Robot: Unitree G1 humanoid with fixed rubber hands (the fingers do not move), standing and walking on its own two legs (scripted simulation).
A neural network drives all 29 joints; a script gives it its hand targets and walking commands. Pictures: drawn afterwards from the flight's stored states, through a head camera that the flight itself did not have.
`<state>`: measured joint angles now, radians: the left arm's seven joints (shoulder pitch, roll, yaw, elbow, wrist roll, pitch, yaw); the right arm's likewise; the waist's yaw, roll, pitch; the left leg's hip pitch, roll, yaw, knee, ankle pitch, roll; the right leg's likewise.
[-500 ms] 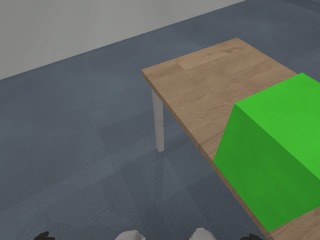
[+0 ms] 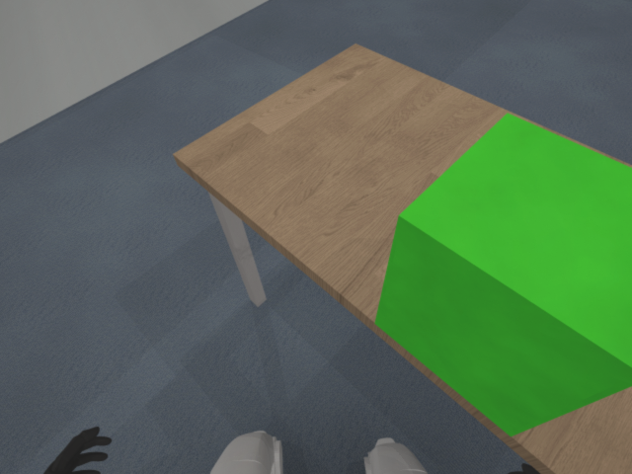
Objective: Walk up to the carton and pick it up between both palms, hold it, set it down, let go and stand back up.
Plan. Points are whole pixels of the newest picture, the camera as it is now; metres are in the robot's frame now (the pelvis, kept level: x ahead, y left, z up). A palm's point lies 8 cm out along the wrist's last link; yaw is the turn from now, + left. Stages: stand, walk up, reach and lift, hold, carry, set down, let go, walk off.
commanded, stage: walk up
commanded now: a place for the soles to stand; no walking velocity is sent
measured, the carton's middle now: (509, 280) +0.33 -0.21 +0.06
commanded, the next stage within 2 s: none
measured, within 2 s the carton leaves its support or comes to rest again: neither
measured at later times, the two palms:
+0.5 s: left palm (124, 422) +0.18 +0.27 -0.08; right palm out of the picture +0.05 -0.33 -0.11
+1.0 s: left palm (158, 399) +0.22 +0.23 -0.10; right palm out of the picture +0.00 -0.35 -0.10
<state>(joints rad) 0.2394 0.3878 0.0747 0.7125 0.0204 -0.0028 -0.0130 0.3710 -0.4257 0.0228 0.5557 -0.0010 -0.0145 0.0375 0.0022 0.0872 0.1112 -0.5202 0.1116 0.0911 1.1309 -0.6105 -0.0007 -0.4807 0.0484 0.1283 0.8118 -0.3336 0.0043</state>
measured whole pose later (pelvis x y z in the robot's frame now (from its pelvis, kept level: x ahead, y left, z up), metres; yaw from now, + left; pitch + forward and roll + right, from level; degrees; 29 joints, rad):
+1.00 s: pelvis +0.01 -0.03 -0.02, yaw -23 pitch -1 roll -1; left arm 0.26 0.41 0.07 0.70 0.02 -0.02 0.03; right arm 0.27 -0.46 0.02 0.56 -0.02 0.01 0.02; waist 0.00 0.03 0.14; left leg -0.45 0.19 0.14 1.01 -0.50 -0.01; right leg -0.51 0.08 0.14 0.93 -0.42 0.02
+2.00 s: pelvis +0.00 -0.04 -0.02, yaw -33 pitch -2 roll +0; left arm 0.30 0.42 0.07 0.71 0.02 -0.05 0.05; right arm 0.22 -0.45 0.02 0.59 -0.02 0.02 0.02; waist 0.00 0.03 0.14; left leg -0.44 0.11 0.06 0.99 -0.51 -0.01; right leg -0.50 0.09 0.15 0.96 -0.42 0.02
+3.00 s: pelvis -0.03 -0.02 -0.02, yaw -37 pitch -3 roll +1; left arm 0.28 0.42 0.07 0.71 0.02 -0.06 0.05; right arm 0.22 -0.45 0.02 0.61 -0.02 0.01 0.02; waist 0.00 0.01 0.13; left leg -0.44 0.07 0.04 0.95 -0.45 -0.02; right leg -0.46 0.09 0.15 0.96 -0.45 0.00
